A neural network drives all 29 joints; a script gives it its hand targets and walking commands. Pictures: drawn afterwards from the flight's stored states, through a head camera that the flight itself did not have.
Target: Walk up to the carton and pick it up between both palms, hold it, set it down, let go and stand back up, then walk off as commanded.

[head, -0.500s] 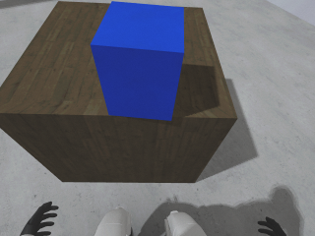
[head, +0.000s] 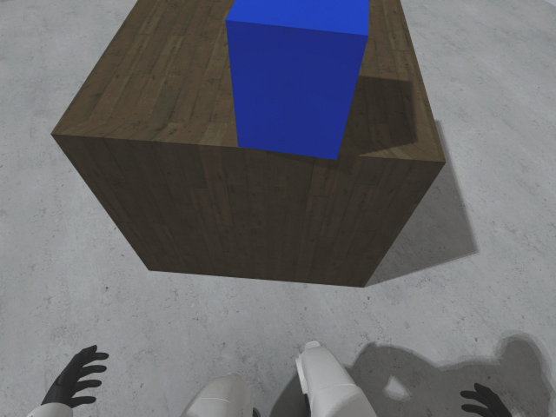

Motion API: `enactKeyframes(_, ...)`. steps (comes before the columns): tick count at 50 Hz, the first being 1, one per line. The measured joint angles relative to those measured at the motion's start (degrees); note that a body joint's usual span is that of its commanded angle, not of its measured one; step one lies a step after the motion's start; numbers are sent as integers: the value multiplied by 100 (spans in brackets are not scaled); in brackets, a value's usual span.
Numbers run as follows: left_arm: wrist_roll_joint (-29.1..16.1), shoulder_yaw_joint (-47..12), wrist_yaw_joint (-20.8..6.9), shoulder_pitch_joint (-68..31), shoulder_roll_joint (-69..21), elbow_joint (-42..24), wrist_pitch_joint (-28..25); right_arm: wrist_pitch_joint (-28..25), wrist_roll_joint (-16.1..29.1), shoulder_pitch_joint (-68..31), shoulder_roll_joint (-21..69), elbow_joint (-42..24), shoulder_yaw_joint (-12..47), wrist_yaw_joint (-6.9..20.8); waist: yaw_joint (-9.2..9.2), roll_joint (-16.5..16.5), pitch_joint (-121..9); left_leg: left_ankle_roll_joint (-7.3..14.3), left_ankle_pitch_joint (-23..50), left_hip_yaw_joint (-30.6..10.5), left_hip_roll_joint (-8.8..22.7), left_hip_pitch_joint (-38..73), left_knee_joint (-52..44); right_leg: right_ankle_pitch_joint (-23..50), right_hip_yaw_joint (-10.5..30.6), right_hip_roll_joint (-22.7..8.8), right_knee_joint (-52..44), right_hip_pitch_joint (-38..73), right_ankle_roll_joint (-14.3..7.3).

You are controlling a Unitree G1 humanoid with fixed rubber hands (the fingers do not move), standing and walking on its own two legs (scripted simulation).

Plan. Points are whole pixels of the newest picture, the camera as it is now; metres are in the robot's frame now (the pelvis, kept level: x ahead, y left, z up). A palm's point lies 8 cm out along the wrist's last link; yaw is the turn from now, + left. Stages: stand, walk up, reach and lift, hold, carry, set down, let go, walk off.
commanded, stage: walk off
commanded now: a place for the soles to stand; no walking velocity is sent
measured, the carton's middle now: (298, 66) +0.68 -0.05 +0.09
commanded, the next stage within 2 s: none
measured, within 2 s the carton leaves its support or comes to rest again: neither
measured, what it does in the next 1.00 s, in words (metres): walks backwards: right foot, then left foot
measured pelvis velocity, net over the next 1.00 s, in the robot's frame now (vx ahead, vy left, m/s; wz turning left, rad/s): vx -0.24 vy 0.00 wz -0.07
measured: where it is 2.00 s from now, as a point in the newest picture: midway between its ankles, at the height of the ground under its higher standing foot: outside the picture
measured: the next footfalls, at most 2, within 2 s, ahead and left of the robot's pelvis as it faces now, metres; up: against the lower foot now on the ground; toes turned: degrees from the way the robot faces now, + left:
right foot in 0.32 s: -0.04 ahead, -0.14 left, +0.00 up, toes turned +4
left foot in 0.66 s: -0.08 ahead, +0.10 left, +0.00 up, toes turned -3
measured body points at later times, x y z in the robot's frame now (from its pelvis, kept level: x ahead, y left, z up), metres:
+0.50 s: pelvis -0.11 -0.02 +0.01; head -0.09 -0.04 +0.45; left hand +0.03 +0.28 -0.07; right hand -0.02 -0.35 -0.09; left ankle -0.05 +0.08 -0.64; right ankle -0.08 -0.15 -0.69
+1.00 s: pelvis -0.24 +0.00 +0.00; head -0.21 +0.01 +0.44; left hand -0.08 +0.29 -0.09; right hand -0.15 -0.33 -0.08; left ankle -0.12 +0.10 -0.68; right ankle -0.24 -0.13 -0.67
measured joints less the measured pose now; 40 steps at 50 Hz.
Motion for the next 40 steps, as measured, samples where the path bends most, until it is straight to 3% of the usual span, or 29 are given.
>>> enactKeyframes(4,0,63,-1,258,5,-2,-3,-45,0,-18,2,0,1,0,6,-106,-106,15,143,6,27,-3,-37,-9,-29,185,967,292,1)
enactKeyframes(9,0,63,-1,471,6,-2,-4,-98,0,-47,3,0,2,0,8,-147,-120,28,298,9,97,-36,-38,-136,-200,117,1045,957,1)
enactKeyframes(16,0,63,-1,512,9,-5,-17,-78,0,-68,4,1,3,0,12,-145,-120,-44,633,44,233,-340,-39,-498,-540,-249,-286,1601,2)
enactKeyframes(18,0,54,-2,521,4,3,-37,-24,0,-94,0,2,2,0,10,-89,-102,-81,744,37,306,-449,-40,-1054,-574,-244,-823,1804,7)
enactKeyframes(22,0,-92,-3,561,-1,21,-56,123,-1,-114,-13,6,2,-5,12,15,-28,-82,151,11,246,-458,456,-560,-534,-213,-889,1743,-12)
enactKeyframes(28,0,-99,-1,458,-1,18,-227,111,0,-114,-105,3,2,-5,6,159,-208,-82,132,3,158,-460,1381,-103,-350,-304,-1135,1250,-9)
enactKeyframes(34,0,-97,-1,18,-3,22,-203,-74,0,-108,-80,0,4,-5,8,72,-121,-168,53,30,72,-8,-369,224,-277,-505,-1087,612,120)
enactKeyframes(37,0,-103,-1,4,-10,27,-103,-131,0,-93,-60,4,1,-6,3,38,46,-120,310,36,109,-35,-264,-429,15,-172,-356,581,120)
enactKeyframes(40,0,-50,-1,57,7,24,-31,-177,-1,-91,-59,3,1,-19,7,-51,42,-109,453,40,170,-37,-264,-461,50,40,591,585,121)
